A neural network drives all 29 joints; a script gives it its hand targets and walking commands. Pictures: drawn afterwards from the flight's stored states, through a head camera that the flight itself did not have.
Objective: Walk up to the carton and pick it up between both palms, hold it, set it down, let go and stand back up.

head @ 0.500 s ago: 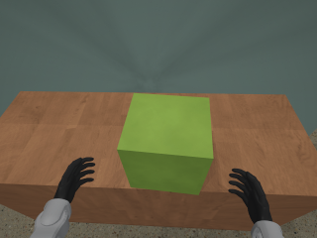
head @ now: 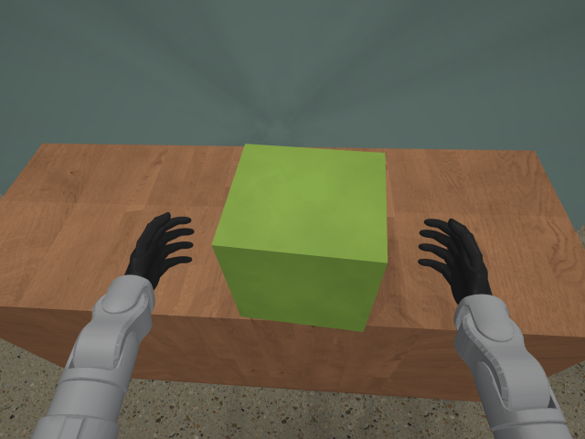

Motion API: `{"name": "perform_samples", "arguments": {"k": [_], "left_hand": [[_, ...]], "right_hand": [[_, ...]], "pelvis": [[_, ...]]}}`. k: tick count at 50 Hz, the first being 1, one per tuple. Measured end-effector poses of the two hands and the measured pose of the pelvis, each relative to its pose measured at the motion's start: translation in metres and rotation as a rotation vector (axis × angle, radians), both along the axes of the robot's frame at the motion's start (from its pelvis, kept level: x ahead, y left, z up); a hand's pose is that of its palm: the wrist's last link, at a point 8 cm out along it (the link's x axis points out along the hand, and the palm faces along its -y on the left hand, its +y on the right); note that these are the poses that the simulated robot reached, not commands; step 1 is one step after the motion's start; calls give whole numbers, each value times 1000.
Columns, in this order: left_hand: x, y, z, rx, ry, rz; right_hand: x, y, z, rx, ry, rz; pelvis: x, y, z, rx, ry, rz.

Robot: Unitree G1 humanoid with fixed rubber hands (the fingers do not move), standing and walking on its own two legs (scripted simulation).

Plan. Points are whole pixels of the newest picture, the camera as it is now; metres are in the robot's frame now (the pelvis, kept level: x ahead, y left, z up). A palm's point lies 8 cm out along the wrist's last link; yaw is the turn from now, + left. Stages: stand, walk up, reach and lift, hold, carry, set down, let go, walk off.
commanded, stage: reach and lift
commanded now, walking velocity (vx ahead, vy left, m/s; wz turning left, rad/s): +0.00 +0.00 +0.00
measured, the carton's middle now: (306, 241) +0.44 +0.03 -0.05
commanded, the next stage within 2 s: none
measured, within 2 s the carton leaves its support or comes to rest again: neither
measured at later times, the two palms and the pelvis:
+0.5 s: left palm (159, 205) +0.40 +0.23 +0.10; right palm (460, 205) +0.41 -0.17 +0.10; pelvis -0.01 +0.00 +0.00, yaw +0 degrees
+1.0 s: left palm (129, 198) +0.41 +0.28 +0.09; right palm (437, 222) +0.40 -0.15 +0.07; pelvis +0.00 +0.04 +0.01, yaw +1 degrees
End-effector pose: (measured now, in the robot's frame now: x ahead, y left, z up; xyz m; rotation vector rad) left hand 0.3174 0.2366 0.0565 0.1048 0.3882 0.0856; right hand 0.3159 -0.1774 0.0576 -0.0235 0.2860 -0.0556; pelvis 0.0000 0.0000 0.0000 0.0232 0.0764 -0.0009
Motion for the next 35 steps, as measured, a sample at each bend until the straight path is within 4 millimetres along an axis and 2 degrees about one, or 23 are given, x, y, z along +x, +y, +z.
{"name": "perform_samples", "arguments": {"k": [10,23,32,35], "left_hand": [[36,-12,19,-8,-2,-8],[73,-11,39,-7,-17,15],[91,-5,51,-7,-53,29],[89,5,49,-59,-73,39]], "right_hand": [[38,1,18,7,8,-10],[85,3,41,12,-10,-9],[104,4,46,9,-32,8],[95,9,50,-21,-54,7]], "pelvis": [[-13,-4,-1,-1,-19,-5],[-11,-2,-1,-4,-17,-5],[-9,3,-2,-6,-15,-3],[3,4,5,-4,38,5]]}}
